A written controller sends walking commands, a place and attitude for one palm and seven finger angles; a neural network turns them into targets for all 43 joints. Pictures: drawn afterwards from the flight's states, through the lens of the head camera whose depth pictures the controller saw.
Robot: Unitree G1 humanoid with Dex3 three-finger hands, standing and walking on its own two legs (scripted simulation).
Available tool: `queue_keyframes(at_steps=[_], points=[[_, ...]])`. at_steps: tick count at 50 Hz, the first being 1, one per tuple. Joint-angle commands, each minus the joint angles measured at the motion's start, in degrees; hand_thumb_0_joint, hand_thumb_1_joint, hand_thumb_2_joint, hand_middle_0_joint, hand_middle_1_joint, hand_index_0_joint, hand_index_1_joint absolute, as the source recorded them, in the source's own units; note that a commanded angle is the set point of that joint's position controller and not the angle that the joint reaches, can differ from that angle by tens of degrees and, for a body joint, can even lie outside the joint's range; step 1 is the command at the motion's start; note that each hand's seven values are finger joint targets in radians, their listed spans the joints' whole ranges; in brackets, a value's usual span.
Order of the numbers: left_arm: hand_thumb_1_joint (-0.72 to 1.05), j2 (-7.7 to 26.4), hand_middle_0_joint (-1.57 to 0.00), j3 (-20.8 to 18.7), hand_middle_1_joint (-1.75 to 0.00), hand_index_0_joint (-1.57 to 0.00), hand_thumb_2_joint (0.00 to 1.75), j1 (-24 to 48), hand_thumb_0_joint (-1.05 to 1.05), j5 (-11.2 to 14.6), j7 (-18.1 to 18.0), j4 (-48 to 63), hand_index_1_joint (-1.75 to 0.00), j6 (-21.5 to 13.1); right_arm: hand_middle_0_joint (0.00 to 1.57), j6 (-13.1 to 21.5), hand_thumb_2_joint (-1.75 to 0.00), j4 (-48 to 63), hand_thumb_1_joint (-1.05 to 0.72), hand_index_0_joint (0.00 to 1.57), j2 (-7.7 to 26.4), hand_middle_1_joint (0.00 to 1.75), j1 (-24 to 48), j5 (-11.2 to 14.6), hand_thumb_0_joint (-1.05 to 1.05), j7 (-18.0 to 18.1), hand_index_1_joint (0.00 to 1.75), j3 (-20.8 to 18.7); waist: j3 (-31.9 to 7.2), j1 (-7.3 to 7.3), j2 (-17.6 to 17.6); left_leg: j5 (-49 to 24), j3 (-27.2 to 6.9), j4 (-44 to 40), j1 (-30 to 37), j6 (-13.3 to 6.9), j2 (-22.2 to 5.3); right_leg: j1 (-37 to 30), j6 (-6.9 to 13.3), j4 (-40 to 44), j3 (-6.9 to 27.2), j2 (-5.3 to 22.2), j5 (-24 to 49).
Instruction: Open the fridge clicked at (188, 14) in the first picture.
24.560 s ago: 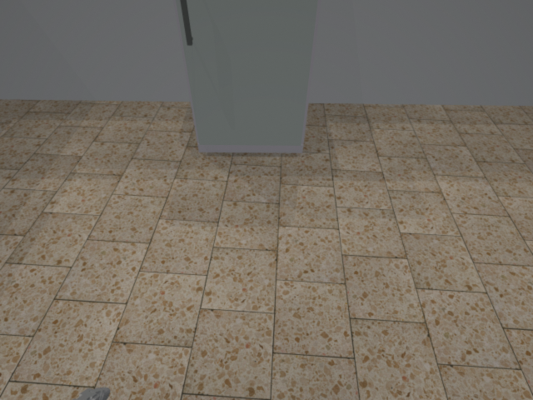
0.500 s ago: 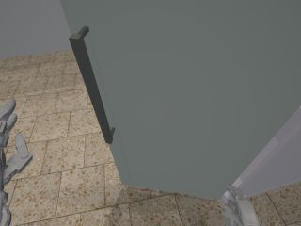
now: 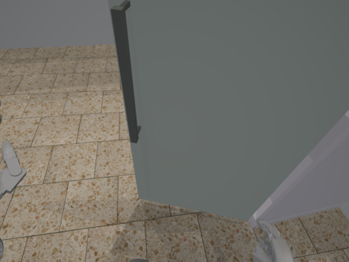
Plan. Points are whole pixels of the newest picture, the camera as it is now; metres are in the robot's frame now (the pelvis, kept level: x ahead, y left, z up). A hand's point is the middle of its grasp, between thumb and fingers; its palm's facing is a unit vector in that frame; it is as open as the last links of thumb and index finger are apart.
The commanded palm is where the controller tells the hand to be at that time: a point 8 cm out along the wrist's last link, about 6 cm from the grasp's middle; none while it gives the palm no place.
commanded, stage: step back with the hand held close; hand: left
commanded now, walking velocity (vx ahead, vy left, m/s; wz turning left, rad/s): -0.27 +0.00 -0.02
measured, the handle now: (131, 87) +0.50 +0.17 +0.13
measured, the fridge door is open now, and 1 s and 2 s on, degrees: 66 66 66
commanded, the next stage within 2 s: stop stepping back and stand still in 0.96 s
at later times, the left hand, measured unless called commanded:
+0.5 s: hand out of the picture +0.13 +0.27 +0.18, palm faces +0.56 -0.73 -0.39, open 7.4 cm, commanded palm +0.06 +0.30 +0.20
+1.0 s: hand (2, 257) +0.09 +0.22 +0.20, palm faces +0.39 -0.81 -0.45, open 7.4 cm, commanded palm +0.01 +0.26 +0.20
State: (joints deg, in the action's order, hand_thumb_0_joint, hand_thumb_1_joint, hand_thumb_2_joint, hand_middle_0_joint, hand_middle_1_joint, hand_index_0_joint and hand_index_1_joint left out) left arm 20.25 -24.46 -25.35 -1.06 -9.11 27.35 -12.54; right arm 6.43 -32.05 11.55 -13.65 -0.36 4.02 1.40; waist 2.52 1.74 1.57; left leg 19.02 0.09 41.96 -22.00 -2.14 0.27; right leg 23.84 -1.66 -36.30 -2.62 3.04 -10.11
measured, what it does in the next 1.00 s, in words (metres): walks backwards: right foot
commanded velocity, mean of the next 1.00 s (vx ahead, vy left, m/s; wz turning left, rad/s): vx -0.39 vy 0.00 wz -0.09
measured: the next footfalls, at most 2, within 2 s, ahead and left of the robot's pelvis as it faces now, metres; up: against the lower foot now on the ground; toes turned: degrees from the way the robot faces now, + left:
right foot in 0.78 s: -0.13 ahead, -0.14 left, +0.00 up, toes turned +1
left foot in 1.02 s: -0.11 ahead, +0.07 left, +0.00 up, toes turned +2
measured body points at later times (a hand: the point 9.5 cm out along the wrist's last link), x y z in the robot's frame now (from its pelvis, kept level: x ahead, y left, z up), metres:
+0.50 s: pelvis -0.05 -0.01 -0.01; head -0.03 +0.02 +0.44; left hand +0.10 +0.30 +0.20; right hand +0.14 -0.24 -0.08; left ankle +0.05 +0.11 -0.71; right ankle +0.09 -0.14 -0.72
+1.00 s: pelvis -0.14 -0.03 +0.03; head -0.11 -0.01 +0.48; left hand +0.06 +0.26 +0.22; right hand +0.03 -0.27 -0.04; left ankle -0.14 +0.07 -0.70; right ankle -0.17 -0.14 -0.71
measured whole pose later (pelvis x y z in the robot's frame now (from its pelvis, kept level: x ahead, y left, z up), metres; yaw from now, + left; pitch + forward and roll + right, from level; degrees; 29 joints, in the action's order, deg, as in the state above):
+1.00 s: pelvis -0.14 -0.03 +0.03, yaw -3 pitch +3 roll +1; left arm 24.8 -23.7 -26.9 0.1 -9.6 29.4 -12.5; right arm 7.0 -35.7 10.5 -8.8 -0.6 4.8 1.4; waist 0.1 0.5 5.4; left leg 14.6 4.9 34.8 -20.1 2.8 0.3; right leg 14.9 1.2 -27.5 3.5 -0.5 -14.2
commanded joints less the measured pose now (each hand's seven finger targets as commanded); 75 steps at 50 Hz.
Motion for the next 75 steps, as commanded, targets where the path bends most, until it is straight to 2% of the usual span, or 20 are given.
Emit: queue_keyframes(at_steps=[1, 15, 22, 25, 28, 30, 35, 37, 40, 43, 46, 49, 51, 53, 55, 58, 62, 66, 71, 75], points=[[0.90, 14.1, -0.20, -7.9, -0.30, -0.20, 0.90, 5.4, 0.00, 0.6, -1.4, 15.5, -0.30, -5.2, 0.20, 3.8, -0.90, 7.9, -0.90, 0.20, 8.0, 0.30, 4.3, -0.2, 0.00, 0.5, 0.30, -3.4, -4.1, -1.45, -1.7, 18.8, -4.0, -12.1, -16.7, -1.6, -1.9, -12.7, 3.4, 10.5, 12.1, 4.2, -12.7], [0.90, 13.6, -0.20, -11.4, -0.30, -0.20, 0.90, -1.9, 0.00, -0.1, -1.1, 11.4, -0.30, -7.1, 0.20, 5.7, -0.90, 8.2, -0.90, 0.20, 9.9, 0.30, 4.6, 0.5, 0.00, 0.8, 0.30, -5.2, -5.9, -1.03, -9.8, 27.3, -10.0, -22.3, -35.2, -5.8, -11.3, -28.9, 0.1, -11.2, 7.0, -4.2, 4.9], [0.90, 15.4, -0.20, -8.4, -0.30, -0.20, 0.90, 5.9, 0.00, 1.8, -1.6, 17.6, -0.30, -5.9, 0.20, 5.3, -0.90, 3.8, -0.90, 0.20, 6.6, 0.30, 3.9, -0.6, 0.00, -0.6, 0.30, -4.1, -5.0, -2.58, 5.6, 12.3, 0.2, 0.5, -4.4, 1.5, -0.5, 4.6, 6.9, 17.6, 22.2, 10.2, -12.4], [0.90, 14.7, -0.20, -8.0, -0.30, -0.20, 0.90, 4.6, 0.00, 2.2, -1.9, 18.6, -0.30, -5.9, 0.20, 4.8, -0.90, 4.4, -0.90, 0.20, 7.2, 0.30, 3.8, -0.1, 0.00, -0.1, 0.30, -4.0, -6.6, -2.97, -1.4, 12.9, -4.0, -11.1, -1.5, -0.4, -3.2, 5.5, 2.9, 10.3, 12.0, 3.5, -14.1], [0.90, 13.7, -0.20, -11.6, -0.30, -0.20, 0.90, 2.3, 0.00, 1.1, -2.2, 18.3, -0.30, -7.0, 0.20, 6.3, -0.90, 5.6, -0.90, 0.20, 7.6, 0.30, 6.2, -0.8, 0.00, 1.2, 0.30, -5.1, -10.3, -1.44, -23.2, 18.4, -20.3, -32.0, -22.0, -8.6, -21.7, -14.6, -0.9, -29.6, 3.1, -8.1, -11.1], [0.90, 14.7, -0.20, -12.1, -0.30, -0.20, 0.90, 2.5, 0.00, 2.7, -2.2, 19.2, -0.30, -7.3, 0.20, 7.4, -0.90, 4.1, -0.90, 0.20, 6.6, 0.30, 5.3, -0.5, 0.00, 0.6, 0.30, -6.5, -13.7, -1.17, -12.8, -0.3, -14.5, -25.8, -7.0, -7.9, -22.1, -4.9, 0.1, -32.1, 5.6, -7.2, -18.7], [0.90, 9.9, -0.20, -6.0, -0.30, -0.20, 0.90, -2.0, 0.00, 4.2, -1.0, 13.9, -0.30, -4.9, 0.20, 7.4, -0.90, 3.2, -0.90, 0.20, 6.7, 0.30, 5.5, 0.1, 0.00, -0.8, 0.30, -5.4, -7.8, -1.65, -15.7, 6.7, -7.5, -27.1, -2.5, -3.1, -18.8, -7.5, 1.2, -3.5, -0.1, -5.9, -20.3], [0.90, 10.7, -0.20, -4.5, -0.30, -0.20, 0.90, 3.7, 0.00, 3.2, -0.6, 15.1, -0.30, -5.3, 0.20, 7.4, -0.90, 2.1, -0.90, 0.20, 6.4, 0.30, 6.1, -0.5, 0.00, -0.6, 0.30, -5.1, -5.3, -1.26, -12.1, 4.9, -3.9, -20.8, 0.2, -0.2, -15.0, -7.3, 2.4, 13.7, 2.0, -3.3, -13.5], [0.90, 19.0, -0.20, -6.0, -0.30, -0.20, 0.90, 11.3, 0.00, 2.4, -1.5, 13.6, -0.30, -6.0, 0.20, 7.1, -0.90, 2.1, -0.90, 0.20, 3.6, 0.30, 8.6, 0.3, 0.00, 0.3, 0.30, -3.7, -4.7, 0.25, 14.7, 9.0, 4.2, 14.2, -1.6, 5.8, -2.4, -0.3, 9.1, 25.3, 25.4, 18.4, 19.7], [0.90, 17.3, -0.20, -6.6, -0.30, -0.20, 0.90, 4.6, 0.00, 1.4, -1.4, 13.4, -0.30, -3.6, 0.20, 5.7, -0.90, 3.5, -0.90, 0.20, 2.4, 0.30, 9.7, 0.2, 0.00, 1.0, 0.30, -2.4, -8.6, 0.25, 8.4, 8.5, 0.4, 14.8, -9.9, 5.4, -1.9, -15.3, 9.2, 11.5, 16.6, 14.1, 51.2], [0.90, 15.2, -0.20, -6.8, -0.30, -0.20, 0.90, 1.8, 0.00, 1.4, -1.7, 10.9, -0.30, -2.6, 0.20, 3.1, -0.90, 3.6, -0.90, 0.20, 2.7, 0.30, 10.7, -0.3, 0.00, 1.6, 0.30, -1.0, -9.3, -0.46, 2.6, 4.2, 5.5, -0.9, -5.5, 5.2, 0.6, -19.7, 8.5, 8.6, 13.2, 10.2, 57.2], [0.90, 15.2, -0.20, -6.5, -0.30, -0.20, 0.90, 1.2, 0.00, 2.0, -1.7, 12.6, -0.30, -2.4, 0.20, 1.4, -0.90, 4.2, -0.90, 0.20, 5.0, 0.30, 6.9, 0.3, 0.00, 1.9, 0.30, -2.7, -13.5, -2.52, 1.4, -17.3, 4.9, -22.0, 5.7, 5.1, -1.3, -21.6, 4.6, 2.4, 9.7, 5.5, 49.7], [0.90, 15.9, -0.20, -8.2, -0.30, -0.20, 0.90, -2.4, 0.00, 2.4, -1.1, 16.2, -0.30, -3.0, 0.20, 1.1, -0.90, 6.4, -0.90, 0.20, 7.6, 0.30, 6.6, 0.9, 0.00, 1.3, 0.30, -4.8, -17.8, -0.69, -9.1, -53.4, -4.5, -20.4, 17.4, 0.7, -13.7, -10.5, 0.9, -2.4, 6.7, -2.4, 10.1], [0.90, 14.3, -0.20, -9.2, -0.30, -0.20, 0.90, -13.3, 0.00, 3.8, -0.2, 13.2, -0.30, -3.7, 0.20, 2.3, -0.90, 7.3, -0.90, 0.20, 7.3, 0.30, 5.6, 1.7, 0.00, -0.6, 0.30, -5.8, -20.9, 0.32, -11.5, -60.6, -5.2, -19.3, 24.2, -3.3, -18.9, -2.9, 1.7, -7.7, 5.2, -5.3, -16.1], [0.90, 16.2, -0.20, -11.3, -0.30, -0.20, 0.90, -15.4, 0.00, 4.1, 0.1, 18.8, -0.30, -3.0, 0.20, 3.3, -0.90, 8.2, -0.90, 0.20, 7.7, 0.30, 5.6, -0.1, 0.00, -0.4, 0.30, -5.5, -18.8, -0.40, -19.5, -52.5, -7.5, -21.9, 17.5, -2.9, -19.0, -5.4, 1.0, -9.3, 2.3, -5.0, -17.2], [0.90, 15.7, -0.20, -10.3, -0.30, -0.20, 0.90, -13.4, 0.00, 3.9, -0.8, 23.7, -0.30, -2.7, 0.20, 4.5, -0.90, 7.3, -0.90, 0.20, 7.9, 0.30, 4.1, 0.2, 0.00, -0.8, 0.30, -5.0, -16.3, -1.91, -15.5, -39.3, -4.0, -20.3, 16.6, -2.2, -15.1, -7.8, 0.6, 1.5, 0.3, -4.9, -10.3], [0.90, 17.1, -0.20, -11.2, -0.30, -0.20, 0.90, -11.3, 0.00, 3.8, -1.4, 15.8, -0.30, -1.3, 0.20, 4.0, -0.90, 6.6, -0.90, 0.20, 8.6, 0.30, 4.9, 0.3, 0.00, 0.4, 0.30, -4.3, -9.4, -2.72, -10.3, 7.8, -1.8, -25.4, -1.8, -0.1, -9.8, -21.8, 1.3, 15.0, -0.7, -3.1, -8.3], [0.90, 14.2, -0.20, -7.0, -0.30, -0.20, 0.90, -4.8, 0.00, 3.4, -1.6, 5.7, -0.30, 0.0, 0.20, 2.1, -0.90, 3.8, -0.90, 0.20, 7.8, 0.30, 3.8, 0.2, 0.00, 0.6, 0.30, -5.1, -1.5, -1.78, 9.0, 5.4, 0.8, 9.3, -3.9, 3.0, -1.2, -1.2, 11.5, 30.8, 28.3, 16.4, -35.4], [0.90, 11.4, -0.20, -1.0, -0.30, -0.20, 0.90, 6.2, 0.00, 1.9, -1.3, 1.3, -0.30, -1.7, 0.20, 2.3, -0.90, 1.3, -0.90, 0.20, 7.5, 0.30, 3.8, -0.6, 0.00, 0.5, 0.30, -3.4, 0.5, -3.11, 3.9, 0.6, 1.9, 10.2, -7.4, 2.3, -3.3, -4.1, 9.1, 26.1, 15.1, 13.1, -24.3], [0.90, 12.9, -0.20, -0.7, -0.30, -0.20, 0.90, 7.8, 0.00, 1.2, -2.0, 6.3, -0.30, -2.1, 0.20, 3.9, -0.90, 2.2, -0.90, 0.20, 7.1, 0.30, 4.1, -0.7, 0.00, 1.2, 0.30, -4.0, 0.3, -1.57, 6.6, 5.3, 4.8, -4.9, 2.8, 0.4, -2.2, -1.8, 9.4, 25.9, 16.1, 12.9, -29.4]])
